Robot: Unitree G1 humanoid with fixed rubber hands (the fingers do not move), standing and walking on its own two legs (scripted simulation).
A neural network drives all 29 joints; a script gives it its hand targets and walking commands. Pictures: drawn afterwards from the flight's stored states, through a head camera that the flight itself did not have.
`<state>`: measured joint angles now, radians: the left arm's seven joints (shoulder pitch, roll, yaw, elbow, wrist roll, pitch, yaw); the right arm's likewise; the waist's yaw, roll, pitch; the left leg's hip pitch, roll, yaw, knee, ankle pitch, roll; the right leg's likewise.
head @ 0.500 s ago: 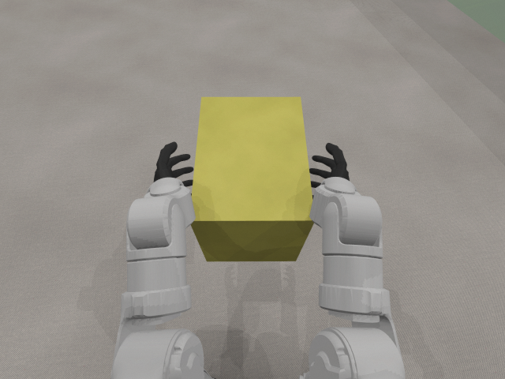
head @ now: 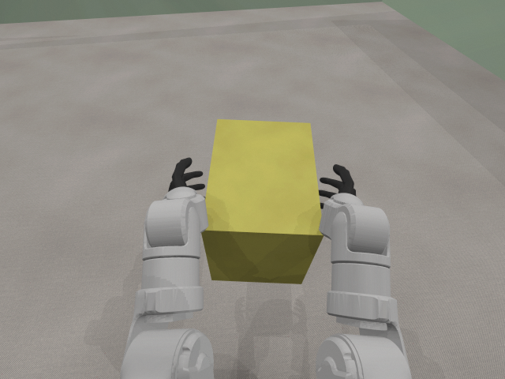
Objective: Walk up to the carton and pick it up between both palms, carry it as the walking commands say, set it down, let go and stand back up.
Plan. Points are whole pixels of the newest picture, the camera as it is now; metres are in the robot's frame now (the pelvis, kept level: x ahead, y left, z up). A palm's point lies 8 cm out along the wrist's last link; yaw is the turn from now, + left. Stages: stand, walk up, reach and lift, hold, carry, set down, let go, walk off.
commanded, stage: carry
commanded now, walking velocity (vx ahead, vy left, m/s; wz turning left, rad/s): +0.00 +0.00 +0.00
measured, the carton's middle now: (260, 203) +0.42 -0.02 +0.04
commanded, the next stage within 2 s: none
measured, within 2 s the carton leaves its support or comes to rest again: neither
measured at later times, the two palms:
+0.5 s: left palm (175, 207) +0.34 +0.11 +0.12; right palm (336, 212) +0.33 -0.13 +0.12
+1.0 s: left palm (189, 214) +0.34 +0.09 +0.11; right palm (346, 215) +0.34 -0.15 +0.10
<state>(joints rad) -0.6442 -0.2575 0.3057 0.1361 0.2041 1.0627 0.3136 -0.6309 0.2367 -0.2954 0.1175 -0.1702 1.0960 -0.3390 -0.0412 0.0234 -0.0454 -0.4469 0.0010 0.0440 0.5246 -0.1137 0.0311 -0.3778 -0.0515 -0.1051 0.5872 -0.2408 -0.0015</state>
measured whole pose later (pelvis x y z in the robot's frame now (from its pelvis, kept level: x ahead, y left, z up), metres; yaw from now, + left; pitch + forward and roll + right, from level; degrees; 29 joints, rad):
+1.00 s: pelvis -0.01 -0.02 +0.00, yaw +0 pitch +3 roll +0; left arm -0.63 -0.24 0.30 0.15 0.19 1.03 0.30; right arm -0.62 0.25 -0.29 0.13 -0.19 1.05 -0.33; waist 0.00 0.02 -0.03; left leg -0.48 0.03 0.03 0.52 -0.09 0.00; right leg -0.42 -0.02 -0.12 0.60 -0.23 -0.04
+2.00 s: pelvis +0.03 -0.01 +0.01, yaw +7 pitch +3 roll +1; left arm -0.53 -0.25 0.19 0.04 0.19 1.14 0.31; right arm -0.50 0.23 -0.24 -0.01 -0.15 1.15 -0.32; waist -0.06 -0.05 -0.08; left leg -0.40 0.02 0.12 0.61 -0.33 0.03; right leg -0.29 -0.10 -0.21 0.49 -0.25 -0.01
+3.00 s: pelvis +0.62 +0.38 -0.02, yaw +58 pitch +4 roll -3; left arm -0.34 -0.18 0.01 -0.18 0.11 1.17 0.28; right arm -0.29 0.16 -0.08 -0.28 -0.08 1.23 -0.27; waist -0.05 0.06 -0.06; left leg -0.11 -0.02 -0.11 0.84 -0.47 0.08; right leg -0.50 -0.10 -0.15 0.58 -0.08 0.07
